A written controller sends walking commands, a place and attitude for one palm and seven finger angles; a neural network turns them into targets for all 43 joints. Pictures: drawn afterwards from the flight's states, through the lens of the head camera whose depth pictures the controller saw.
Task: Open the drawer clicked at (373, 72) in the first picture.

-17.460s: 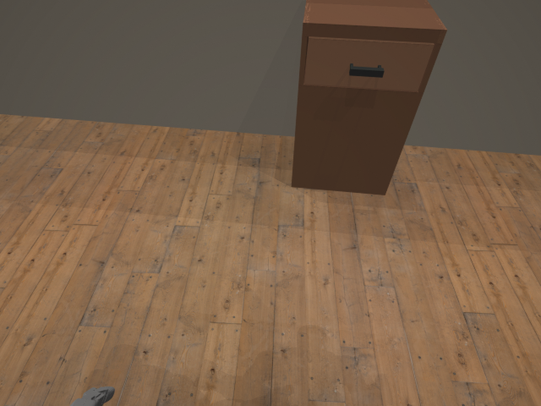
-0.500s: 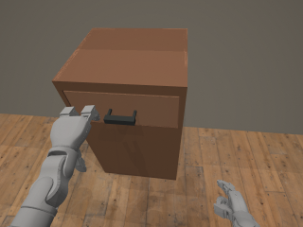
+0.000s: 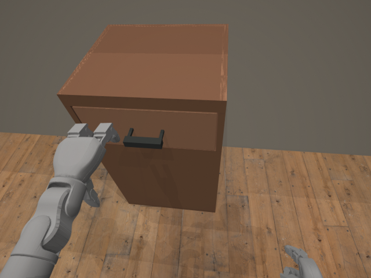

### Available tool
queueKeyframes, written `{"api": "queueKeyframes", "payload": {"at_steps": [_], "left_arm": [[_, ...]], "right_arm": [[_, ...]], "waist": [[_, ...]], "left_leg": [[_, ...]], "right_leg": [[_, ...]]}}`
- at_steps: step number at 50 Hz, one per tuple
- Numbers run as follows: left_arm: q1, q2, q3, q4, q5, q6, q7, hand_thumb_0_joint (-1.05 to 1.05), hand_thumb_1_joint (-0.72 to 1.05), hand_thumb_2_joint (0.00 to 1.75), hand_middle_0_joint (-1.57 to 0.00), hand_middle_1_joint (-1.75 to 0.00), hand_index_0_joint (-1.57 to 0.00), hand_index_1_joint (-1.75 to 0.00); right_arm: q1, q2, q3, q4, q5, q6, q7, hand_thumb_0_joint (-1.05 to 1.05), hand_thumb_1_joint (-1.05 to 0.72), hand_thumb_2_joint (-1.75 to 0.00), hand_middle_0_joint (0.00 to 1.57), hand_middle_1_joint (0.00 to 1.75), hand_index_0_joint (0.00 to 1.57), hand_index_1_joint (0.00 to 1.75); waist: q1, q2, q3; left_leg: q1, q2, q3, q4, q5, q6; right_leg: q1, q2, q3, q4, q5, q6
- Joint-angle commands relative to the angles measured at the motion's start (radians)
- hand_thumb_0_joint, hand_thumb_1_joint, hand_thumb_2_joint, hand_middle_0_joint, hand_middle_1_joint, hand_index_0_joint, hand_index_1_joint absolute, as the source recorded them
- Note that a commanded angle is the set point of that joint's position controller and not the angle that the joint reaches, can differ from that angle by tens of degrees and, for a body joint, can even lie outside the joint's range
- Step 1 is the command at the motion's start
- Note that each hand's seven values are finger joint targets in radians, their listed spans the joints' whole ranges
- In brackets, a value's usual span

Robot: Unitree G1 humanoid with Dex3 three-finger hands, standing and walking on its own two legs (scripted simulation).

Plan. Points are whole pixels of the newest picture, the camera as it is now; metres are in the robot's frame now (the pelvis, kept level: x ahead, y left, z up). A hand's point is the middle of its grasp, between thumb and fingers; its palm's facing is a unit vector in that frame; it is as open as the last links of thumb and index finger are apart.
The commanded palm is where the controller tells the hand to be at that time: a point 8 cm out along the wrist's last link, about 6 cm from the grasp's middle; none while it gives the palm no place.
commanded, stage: move the hooked fingers above the handle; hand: left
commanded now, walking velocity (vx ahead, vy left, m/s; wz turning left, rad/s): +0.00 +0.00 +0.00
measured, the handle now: (144, 137) +0.52 +0.21 -0.08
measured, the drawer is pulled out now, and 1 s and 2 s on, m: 0.00 0.00 0.00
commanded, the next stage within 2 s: none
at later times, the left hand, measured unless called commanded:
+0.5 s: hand (108, 156) +0.35 +0.23 +0.05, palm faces -0.01 -0.04 -1.00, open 13.8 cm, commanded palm +0.33 +0.24 +0.10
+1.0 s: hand (122, 148) +0.41 +0.23 +0.00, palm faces -0.08 -0.04 -1.00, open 13.8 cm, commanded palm +0.39 +0.23 +0.07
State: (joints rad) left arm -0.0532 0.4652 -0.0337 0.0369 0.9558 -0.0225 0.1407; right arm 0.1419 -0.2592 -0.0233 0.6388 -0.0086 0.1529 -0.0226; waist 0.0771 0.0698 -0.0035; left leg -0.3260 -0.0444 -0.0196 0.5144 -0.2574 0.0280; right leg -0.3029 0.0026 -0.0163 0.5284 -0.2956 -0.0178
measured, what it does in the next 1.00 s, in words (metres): stands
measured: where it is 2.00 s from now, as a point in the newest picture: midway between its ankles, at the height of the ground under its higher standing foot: outside the picture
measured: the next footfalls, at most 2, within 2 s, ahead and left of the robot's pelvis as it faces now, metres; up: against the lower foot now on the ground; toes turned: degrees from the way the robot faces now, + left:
none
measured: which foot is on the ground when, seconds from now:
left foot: down 0.00-1.00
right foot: down 0.00-1.00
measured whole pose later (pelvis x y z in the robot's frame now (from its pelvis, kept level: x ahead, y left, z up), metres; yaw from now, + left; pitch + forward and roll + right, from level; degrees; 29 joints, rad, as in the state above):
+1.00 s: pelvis +0.01 +0.00 -0.02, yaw -1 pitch +13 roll +0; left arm -0.46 0.43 -0.06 0.67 1.04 -0.04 0.22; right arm 0.26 -0.24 -0.05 0.66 0.01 0.16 -0.04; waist -0.01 0.05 -0.09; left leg -0.56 -0.03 0.00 0.67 -0.33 0.04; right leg -0.53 0.02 0.00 0.66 -0.35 -0.01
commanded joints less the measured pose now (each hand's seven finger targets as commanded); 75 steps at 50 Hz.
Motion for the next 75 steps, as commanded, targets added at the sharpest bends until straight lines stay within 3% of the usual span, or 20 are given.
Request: {"api": "queueKeyframes", "payload": {"at_steps": [1,4,9,12,17,22,25,32,37,42,44,48,51,54,57,63,66,68,71,75], "left_arm": [[-0.252,0.181,0.105,-0.159,-0.007,0.044,0.052,0.00,-0.50,0.30,-0.30,-1.20,-0.30,-1.20],[-0.249,0.163,0.071,-0.131,-0.011,0.066,0.022,0.00,-0.50,0.30,-0.30,-1.20,-0.30,-1.20],[-0.405,0.183,0.055,-0.008,0.011,0.047,-0.002,0.00,-0.50,0.30,-0.30,-1.20,-0.30,-1.20],[-0.524,0.262,0.113,0.056,0.029,0.007,0.008,0.00,-0.50,0.30,-0.30,-1.20,-0.30,-1.20],[-0.532,0.263,0.140,0.078,0.027,-0.052,0.045,0.00,-0.50,0.30,-0.30,-1.20,-0.30,-1.20],[-0.496,0.188,0.088,0.228,0.016,-0.029,0.041,0.00,-0.50,0.30,-0.30,-1.20,-0.30,-1.20],[-0.536,0.206,0.074,0.266,0.026,-0.019,0.033,0.00,-0.50,0.30,-0.30,-1.20,-0.30,-1.20],[-0.701,0.267,0.129,0.207,0.046,-0.104,0.075,0.00,-0.50,0.30,-0.30,-1.20,-0.30,-1.20],[-0.674,0.247,0.147,0.339,0.063,-0.091,0.143,0.00,-0.50,0.30,-0.30,-1.20,-0.30,-1.20],[-0.669,0.214,0.104,0.436,0.080,-0.011,0.154,0.00,-0.50,0.30,-0.30,-1.20,-0.30,-1.20],[-0.714,0.170,0.048,0.445,0.081,0.004,0.140,0.00,-0.50,0.30,-0.30,-1.20,-0.30,-1.20],[-0.773,0.189,0.055,0.426,0.074,-0.028,0.116,0.00,-0.50,0.30,-0.30,-1.20,-0.30,-1.20],[-0.820,0.166,0.041,0.442,0.084,-0.068,0.126,0.00,-0.50,0.30,-0.30,-1.20,-0.30,-1.20],[-0.828,0.198,0.086,0.456,0.103,-0.096,0.164,0.00,-0.50,0.30,-0.30,-1.20,-0.30,-1.20],[-0.868,0.186,0.081,0.536,0.123,-0.081,0.206,0.00,-0.50,0.30,-0.30,-1.20,-0.30,-1.20],[-0.933,0.195,0.067,0.642,0.134,-0.017,0.235,0.00,-0.50,0.30,-0.30,-1.20,-0.30,-1.20],[-0.988,0.126,0.002,0.670,0.123,-0.012,0.212,0.00,-0.50,0.30,-0.30,-1.20,-0.30,-1.20],[-1.028,0.162,0.019,0.671,0.119,-0.032,0.197,0.00,-0.50,0.30,-0.30,-1.20,-0.30,-1.20],[-1.064,0.131,-0.005,0.699,0.124,-0.062,0.194,0.00,-0.50,0.30,-0.30,-1.20,-0.30,-1.20],[-1.078,0.224,0.071,0.749,0.141,-0.082,0.230,0.00,-0.50,0.30,-0.30,-1.20,-0.30,-1.20]], "right_arm": [[-0.123,-0.097,-0.030,-0.160,0.007,-0.043,-0.006,0.00,-0.90,-0.90,0.20,0.30,0.20,0.30],[-0.139,-0.097,-0.024,-0.161,0.011,-0.041,-0.012,0.00,-0.90,-0.90,0.20,0.30,0.20,0.30],[-0.125,-0.096,-0.012,-0.144,0.012,-0.045,-0.035,0.00,-0.90,-0.90,0.20,0.30,0.20,0.30],[-0.106,-0.099,-0.012,-0.132,0.010,-0.051,-0.053,0.00,-0.90,-0.90,0.20,0.30,0.20,0.30],[-0.077,-0.085,-0.028,-0.133,0.007,-0.061,-0.055,0.00,-0.90,-0.90,0.20,0.30,0.20,0.30],[-0.047,-0.100,-0.039,-0.129,0.019,-0.056,-0.047,0.00,-0.90,-0.90,0.20,0.30,0.20,0.30],[-0.025,-0.113,-0.043,-0.129,0.020,-0.054,-0.047,0.00,-0.90,-0.90,0.20,0.30,0.20,0.30],[0.051,-0.114,-0.066,-0.107,0.005,-0.048,-0.055,0.00,-0.90,-0.90,0.20,0.30,0.20,0.30],[0.079,-0.116,-0.076,-0.085,0.006,-0.046,-0.044,0.00,-0.90,-0.90,0.20,0.30,0.20,0.30],[0.101,-0.125,-0.079,-0.091,0.010,-0.033,-0.030,0.00,-0.90,-0.90,0.20,0.30,0.20,0.30],[0.115,-0.128,-0.080,-0.089,0.012,-0.029,-0.028,0.00,-0.90,-0.90,0.20,0.30,0.20,0.30],[0.141,-0.132,-0.084,-0.086,0.008,-0.024,-0.034,0.00,-0.90,-0.90,0.20,0.30,0.20,0.30],[0.151,-0.122,-0.083,-0.074,0.002,-0.022,-0.036,0.00,-0.90,-0.90,0.20,0.30,0.20,0.30],[0.166,-0.120,-0.085,-0.066,-0.005,-0.021,-0.033,0.00,-0.90,-0.90,0.20,0.30,0.20,0.30],[0.171,-0.117,-0.081,-0.055,-0.008,-0.018,-0.026,0.00,-0.90,-0.90,0.20,0.30,0.20,0.30],[0.212,-0.130,-0.090,-0.040,-0.012,-0.014,-0.017,0.00,-0.90,-0.90,0.20,0.30,0.20,0.30],[0.229,-0.129,-0.095,-0.035,-0.009,-0.014,-0.017,0.00,-0.90,-0.90,0.20,0.30,0.20,0.30],[0.245,-0.134,-0.094,-0.030,-0.010,-0.013,-0.023,0.00,-0.90,-0.90,0.20,0.30,0.20,0.30],[0.256,-0.128,-0.094,-0.019,-0.014,-0.017,-0.026,0.00,-0.90,-0.90,0.20,0.30,0.20,0.30],[0.267,-0.133,-0.084,-0.009,-0.022,-0.016,-0.027,0.00,-0.90,-0.90,0.20,0.30,0.20,0.30]], "waist": [[-0.003,-0.042,-0.298],[-0.011,-0.077,-0.257],[-0.033,-0.102,-0.191],[-0.031,-0.092,-0.231],[-0.014,0.013,-0.367],[-0.042,-0.109,-0.297],[-0.048,-0.129,-0.294],[-0.063,-0.035,-0.448],[-0.064,-0.039,-0.408],[-0.064,-0.051,-0.448],[-0.086,-0.066,-0.445],[-0.100,-0.071,-0.482],[-0.115,-0.044,-0.439],[-0.098,-0.004,-0.464],[-0.111,-0.008,-0.430],[-0.127,-0.016,-0.531],[-0.156,-0.039,-0.524],[-0.164,-0.029,-0.539],[-0.181,-0.017,-0.496],[-0.168,-0.008,-0.506]], "left_leg": [[0.125,0.000,0.006,-0.036,0.285,0.001],[0.104,-0.003,0.015,-0.047,0.232,0.008],[0.066,-0.009,0.022,-0.049,0.125,0.015],[0.045,-0.018,0.026,-0.033,0.106,0.019],[0.053,-0.030,0.024,0.011,0.197,0.016],[-0.027,-0.024,0.037,0.029,0.178,0.018],[-0.048,-0.023,0.044,0.037,0.163,0.023],[0.005,-0.021,0.023,0.087,0.253,0.024],[-0.033,-0.012,0.021,0.104,0.282,0.017],[-0.045,-0.006,0.028,0.111,0.322,0.012],[-0.023,0.003,0.026,0.111,0.318,0.014],[0.012,0.009,0.015,0.125,0.347,0.021],[0.021,0.015,0.009,0.137,0.355,0.019],[0.022,0.019,-0.002,0.151,0.393,0.009],[-0.029,0.019,-0.006,0.165,0.373,0.003],[-0.034,0.019,0.004,0.195,0.370,0.004],[-0.025,0.022,0.003,0.200,0.354,0.011],[-0.028,0.021,-0.002,0.209,0.343,0.012],[-0.044,0.022,-0.004,0.221,0.313,0.016],[-0.123,0.017,-0.004,0.243,0.277,0.016]], "right_leg": [[0.102,0.014,0.008,-0.049,0.282,-0.024],[0.104,0.012,0.016,-0.065,0.255,-0.018],[0.043,0.010,0.018,-0.084,0.156,-0.014],[0.050,0.009,0.035,-0.080,0.141,-0.014],[0.102,0.007,0.044,-0.027,0.267,-0.022],[0.048,0.011,0.029,-0.018,0.282,-0.012],[0.036,0.006,0.038,-0.015,0.283,-0.007],[0.020,0.017,0.028,0.045,0.325,-0.023],[-0.050,0.029,0.005,0.072,0.315,-0.032],[-0.045,0.036,-0.002,0.087,0.344,-0.033],[-0.071,0.037,-0.004,0.081,0.327,-0.028],[-0.076,0.037,0.001,0.081,0.332,-0.025],[-0.138,0.040,-0.006,0.089,0.306,-0.028],[-0.168,0.043,-0.012,0.116,0.291,-0.036],[-0.217,0.048,-0.024,0.134,0.261,-0.040],[-0.215,0.050,-0.018,0.153,0.285,-0.033],[-0.231,0.051,-0.016,0.139,0.280,-0.028],[-0.237,0.049,-0.010,0.141,0.275,-0.027],[-0.289,0.050,-0.011,0.144,0.245,-0.028],[-0.307,0.050,-0.010,0.181,0.227,-0.033]]}}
